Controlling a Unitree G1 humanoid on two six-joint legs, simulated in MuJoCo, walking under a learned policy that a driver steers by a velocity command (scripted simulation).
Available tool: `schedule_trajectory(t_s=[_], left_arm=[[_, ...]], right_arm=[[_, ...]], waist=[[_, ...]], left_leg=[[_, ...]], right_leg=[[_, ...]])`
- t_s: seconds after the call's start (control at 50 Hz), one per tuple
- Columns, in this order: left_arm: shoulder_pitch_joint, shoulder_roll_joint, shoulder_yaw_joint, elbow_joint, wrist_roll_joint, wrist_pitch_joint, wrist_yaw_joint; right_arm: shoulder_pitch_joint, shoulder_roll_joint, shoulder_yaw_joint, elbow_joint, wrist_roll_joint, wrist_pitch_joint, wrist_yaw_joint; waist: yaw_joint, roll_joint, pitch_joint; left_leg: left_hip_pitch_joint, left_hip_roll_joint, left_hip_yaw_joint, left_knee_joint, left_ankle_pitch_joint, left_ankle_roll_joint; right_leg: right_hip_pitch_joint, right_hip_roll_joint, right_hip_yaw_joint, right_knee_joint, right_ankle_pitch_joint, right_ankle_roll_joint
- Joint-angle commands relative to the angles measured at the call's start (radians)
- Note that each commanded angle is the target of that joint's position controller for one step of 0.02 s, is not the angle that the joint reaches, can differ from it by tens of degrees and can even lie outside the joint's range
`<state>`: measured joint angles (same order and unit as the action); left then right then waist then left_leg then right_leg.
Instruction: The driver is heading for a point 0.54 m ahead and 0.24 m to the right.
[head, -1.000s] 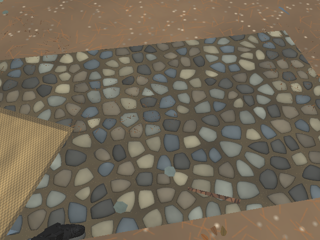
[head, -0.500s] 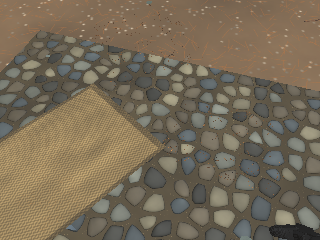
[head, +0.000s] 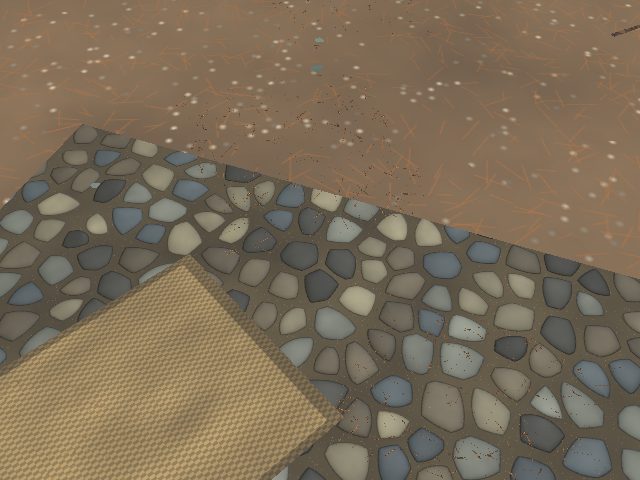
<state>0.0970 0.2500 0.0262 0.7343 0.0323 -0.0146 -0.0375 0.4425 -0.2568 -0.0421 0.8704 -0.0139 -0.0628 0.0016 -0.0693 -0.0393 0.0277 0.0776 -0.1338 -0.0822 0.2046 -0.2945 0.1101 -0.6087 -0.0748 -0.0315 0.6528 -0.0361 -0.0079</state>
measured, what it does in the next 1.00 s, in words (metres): walks ahead, turning right: right foot, then left foot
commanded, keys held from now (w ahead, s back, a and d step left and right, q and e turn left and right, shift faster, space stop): w+e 0.72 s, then no key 0.28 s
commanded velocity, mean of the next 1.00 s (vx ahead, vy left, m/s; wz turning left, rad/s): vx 0.44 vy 0.00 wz -0.38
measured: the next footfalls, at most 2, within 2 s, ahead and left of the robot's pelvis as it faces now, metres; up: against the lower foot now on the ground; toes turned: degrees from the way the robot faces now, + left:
right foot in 0.10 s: +0.23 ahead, -0.11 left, +0.00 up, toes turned -4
left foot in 0.60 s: +0.53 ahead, +0.03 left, +0.00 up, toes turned -19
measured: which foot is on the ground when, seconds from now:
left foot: down 0.00-0.12, up 0.14-0.58, down 0.60-1.00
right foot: up 0.00-0.08, down 0.10-0.62, up 0.64-1.00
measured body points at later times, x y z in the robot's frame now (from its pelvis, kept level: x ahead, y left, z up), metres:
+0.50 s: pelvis +0.28 -0.04 +0.01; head +0.31 -0.06 +0.45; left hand +0.31 +0.23 -0.12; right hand +0.43 -0.31 -0.09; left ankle +0.47 +0.08 -0.70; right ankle +0.19 -0.11 -0.74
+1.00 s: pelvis +0.51 -0.08 +0.00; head +0.54 -0.09 +0.45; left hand +0.77 +0.05 -0.11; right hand +0.39 -0.32 -0.13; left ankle +0.49 +0.04 -0.74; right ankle +0.56 -0.22 -0.71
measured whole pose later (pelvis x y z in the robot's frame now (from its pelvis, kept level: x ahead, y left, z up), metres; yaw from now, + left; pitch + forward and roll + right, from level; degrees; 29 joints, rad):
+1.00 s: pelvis +0.51 -0.08 +0.00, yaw -26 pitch +1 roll +1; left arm 0.10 0.25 0.03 0.75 0.03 -0.01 -0.04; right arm 0.37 -0.25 -0.03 0.88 -0.01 -0.06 0.00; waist -0.07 -0.04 0.06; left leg -0.07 -0.01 0.14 0.35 -0.29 0.02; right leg -0.50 0.01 0.00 0.63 -0.13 -0.03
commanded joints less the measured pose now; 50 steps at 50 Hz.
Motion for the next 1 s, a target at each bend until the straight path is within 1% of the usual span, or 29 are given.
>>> schedule_trajectory(t_s=[0.02, 0.06, 0.08, 0.1, 0.12, 0.14, 0.16, 0.18, 0.22, 0.26, 0.3, 0.36, 0.42, 0.5, 0.54, 0.58, 0.6, 0.62, 0.64, 0.66, 0.68, 0.7, 0.74, 0.78, 0.8, 0.84, 0.9, 0.96, 1.0], left_arm=[[-0.107, 0.085, 0.019, -0.095, -0.006, -0.026, -0.001], [0.034, 0.109, 0.034, -0.047, -0.009, -0.030, 0.012], [0.181, 0.123, 0.044, 0.003, -0.006, -0.037, 0.022], [0.345, 0.169, 0.059, 0.041, 0.010, -0.044, 0.032], [0.437, 0.305, 0.098, 0.053, 0.022, -0.043, 0.036], [0.357, 0.238, 0.083, 0.060, -0.023, -0.031, 0.020], [0.255, 0.200, 0.075, 0.042, -0.035, -0.027, 0.016], [0.204, 0.151, 0.063, 0.035, -0.029, -0.027, 0.013], [0.187, 0.122, 0.052, 0.053, -0.027, -0.033, 0.018], [0.210, 0.137, 0.057, 0.066, -0.032, -0.046, 0.018], [0.234, 0.158, 0.065, 0.076, -0.034, -0.049, 0.021], [0.285, 0.163, 0.070, 0.089, -0.037, -0.046, 0.023], [0.338, 0.169, 0.077, 0.100, -0.036, -0.042, 0.026], [0.377, 0.177, 0.081, 0.100, -0.020, -0.035, 0.036], [0.340, 0.193, 0.087, 0.083, -0.015, -0.034, 0.044], [0.288, 0.207, 0.090, 0.067, -0.018, -0.038, 0.042], [0.288, 0.173, 0.081, 0.059, -0.028, -0.047, 0.033], [0.321, 0.083, 0.058, 0.024, -0.052, -0.054, 0.031], [0.384, 0.098, 0.057, -0.003, -0.043, -0.047, 0.032], [0.367, 0.150, 0.064, 0.038, -0.016, -0.028, 0.038], [0.298, 0.145, 0.064, 0.040, -0.010, -0.024, 0.026], [0.271, 0.122, 0.061, 0.034, -0.010, -0.019, 0.017], [0.255, 0.109, 0.059, 0.032, 0.008, 0.002, 0.002], [0.253, 0.091, 0.056, 0.023, 0.005, 0.012, 0.001], [0.238, 0.083, 0.054, 0.016, 0.004, 0.013, 0.000], [0.186, 0.067, 0.044, -0.001, 0.002, 0.013, -0.002], [0.104, 0.037, 0.020, -0.019, -0.002, 0.010, -0.009], [0.060, 0.050, 0.013, -0.023, 0.000, 0.005, -0.003], [0.082, 0.065, 0.014, -0.011, 0.003, -0.005, 0.006]], right_arm=[[0.030, -0.159, -0.033, -0.017, -0.010, -0.011, -0.014], [0.001, -0.175, -0.035, -0.009, -0.017, -0.014, -0.018], [-0.012, -0.178, -0.034, -0.005, -0.017, -0.011, -0.018], [-0.015, -0.161, -0.025, -0.021, -0.014, -0.015, -0.020], [0.082, -0.080, -0.009, -0.052, 0.019, -0.019, -0.009], [0.039, -0.130, -0.017, -0.051, -0.022, -0.024, -0.008], [-0.045, -0.135, -0.017, -0.073, -0.027, -0.026, -0.003], [-0.102, -0.131, -0.011, -0.087, -0.025, -0.033, 0.003], [-0.114, -0.112, -0.006, -0.100, -0.034, -0.016, 0.009], [-0.104, -0.094, 0.002, -0.101, -0.039, 0.008, 0.013], [-0.157, -0.085, 0.006, -0.122, -0.037, 0.017, 0.014], [-0.307, -0.077, 0.013, -0.171, -0.032, 0.018, 0.016], [-0.408, -0.068, 0.021, -0.201, -0.023, 0.014, 0.020], [-0.493, -0.078, 0.023, -0.238, -0.013, 0.002, 0.018], [-0.450, -0.102, 0.017, -0.233, -0.011, -0.007, 0.015], [-0.286, -0.136, 0.001, -0.186, -0.012, -0.021, 0.001], [-0.163, -0.189, -0.017, -0.163, -0.028, -0.036, -0.014], [-0.034, -0.270, -0.036, -0.167, -0.050, -0.034, -0.031], [-0.071, -0.308, -0.050, -0.159, -0.038, -0.012, -0.030], [-0.135, -0.208, -0.035, -0.173, -0.030, -0.003, -0.024], [-0.181, -0.128, -0.016, -0.180, -0.022, -0.004, -0.019], [-0.205, -0.101, -0.007, -0.175, -0.024, -0.007, -0.016], [-0.189, -0.090, -0.003, -0.150, -0.018, -0.023, -0.017], [-0.154, -0.098, -0.006, -0.126, -0.007, -0.044, -0.008], [-0.148, -0.104, -0.008, -0.116, -0.002, -0.049, -0.006], [-0.151, -0.110, -0.009, -0.103, -0.001, -0.044, -0.003], [-0.161, -0.112, -0.008, -0.085, 0.001, -0.029, -0.001], [-0.111, -0.133, -0.016, -0.049, 0.005, -0.016, -0.001], [-0.107, -0.143, -0.021, -0.032, 0.011, -0.006, -0.006]], waist=[[0.012, 0.108, 0.063], [0.078, 0.118, -0.010], [0.147, 0.090, -0.088], [0.214, 0.051, -0.188], [0.180, -0.194, -0.312], [0.145, -0.125, -0.281], [0.109, -0.051, -0.120], [0.101, 0.019, -0.052], [0.052, 0.012, 0.005], [0.038, -0.009, -0.015], [0.043, -0.008, -0.004], [0.084, -0.009, 0.031], [0.128, -0.019, 0.016], [0.156, -0.029, 0.002], [0.121, -0.041, -0.008], [0.037, -0.021, -0.067], [-0.017, 0.057, -0.158], [-0.048, 0.201, -0.307], [0.019, 0.365, -0.323], [0.041, 0.179, -0.183], [0.036, 0.081, -0.084], [0.053, 0.092, -0.035], [0.070, 0.148, -0.002], [0.088, 0.137, -0.033], [0.094, 0.136, -0.039], [0.093, 0.153, -0.038], [0.077, 0.178, -0.042], [0.054, 0.178, -0.057], [0.069, 0.165, -0.059]], left_leg=[[0.013, 0.321, -0.087, 0.024, 0.654, 0.075], [0.020, 0.309, -0.033, 0.181, 0.960, 0.042], [-0.004, 0.275, 0.015, 0.366, 1.017, 0.023], [-0.168, 0.246, 0.045, 0.614, 0.803, 0.005], [-0.521, 0.062, 0.128, 1.041, 0.228, -0.060], [-0.673, 0.041, 0.025, 1.127, -0.171, -0.047], [-0.726, 0.113, -0.002, 1.126, -0.091, -0.045], [-0.713, 0.152, 0.007, 1.068, -0.029, -0.049], [-0.642, 0.195, 0.016, 0.956, -0.009, -0.072], [-0.604, 0.198, 0.039, 0.898, -0.005, -0.103], [-0.630, 0.206, 0.058, 0.821, 0.036, -0.131], [-0.681, 0.211, 0.073, 0.645, 0.165, -0.163], [-0.675, 0.190, 0.074, 0.512, 0.266, -0.170], [-0.647, 0.155, 0.066, 0.410, 0.250, -0.158], [-0.546, 0.141, 0.048, 0.343, 0.189, -0.137], [-0.298, 0.109, 0.060, 0.250, 0.143, -0.102], [-0.098, 0.213, -0.034, 0.206, 0.092, -0.061], [0.151, 0.479, -0.330, 0.162, -0.116, 0.000], [0.177, 0.599, -0.703, 0.054, -0.182, 0.093], [0.058, 0.566, -0.607, 0.065, -0.251, 0.095], [-0.054, 0.501, -0.443, 0.049, -0.179, 0.074], [-0.132, 0.451, -0.308, 0.018, -0.044, 0.047], [-0.195, 0.389, -0.147, 0.007, 0.240, 0.028], [-0.189, 0.392, -0.060, 0.048, 0.644, 0.052], [-0.182, 0.390, -0.019, 0.058, 0.757, 0.061], [-0.181, 0.373, 0.050, 0.058, 0.834, 0.062], [-0.233, 0.319, 0.150, 0.064, 0.833, 0.040], [-0.194, 0.335, 0.138, 0.119, 0.823, 0.029], [-0.169, 0.349, 0.112, 0.190, 0.782, 0.016]], right_leg=[[0.014, 0.038, -0.026, -0.075, -0.060, -0.050], [0.219, 0.109, -0.057, -0.107, -0.138, -0.094], [0.388, 0.141, -0.070, -0.165, -0.117, -0.122], [0.634, 0.020, 0.073, -0.174, -0.154, -0.172], [0.909, -0.269, 0.598, -0.236, -0.213, -0.340], [0.879, -0.278, 0.808, -0.368, -0.197, -0.348], [0.731, -0.252, 0.645, -0.370, -0.249, -0.329], [0.613, -0.210, 0.542, -0.398, -0.183, -0.307], [0.465, -0.120, 0.405, -0.435, -0.040, -0.260], [0.422, -0.085, 0.348, -0.450, 0.057, -0.264], [0.393, -0.063, 0.318, -0.475, 0.048, -0.272], [0.396, -0.033, 0.307, -0.493, 0.034, -0.249], [0.454, -0.019, 0.311, -0.455, 0.081, -0.218], [0.536, -0.039, 0.360, -0.366, 0.203, -0.202], [0.530, -0.052, 0.398, -0.316, 0.223, -0.175], [0.471, -0.012, 0.396, -0.167, 0.282, -0.138], [0.394, 0.056, 0.338, 0.039, 0.204, -0.110], [0.210, 0.147, 0.211, 0.322, -0.151, -0.079], [-0.008, 0.213, 0.125, 0.483, -0.538, -0.074], [-0.061, 0.115, 0.143, 0.565, -0.460, -0.079], [-0.048, 0.087, 0.134, 0.548, -0.376, -0.072], [-0.021, 0.059, 0.125, 0.506, -0.329, -0.062], [0.017, 0.044, 0.106, 0.478, -0.297, -0.040], [0.037, 0.070, 0.102, 0.469, -0.289, -0.022], [0.029, 0.078, 0.101, 0.445, -0.271, -0.013], [0.020, 0.085, 0.085, 0.343, -0.214, 0.000], [0.144, 0.091, 0.025, 0.113, -0.092, 0.001], [0.224, 0.101, 0.000, -0.015, -0.067, -0.018], [0.282, 0.101, 0.006, -0.106, -0.066, -0.048]])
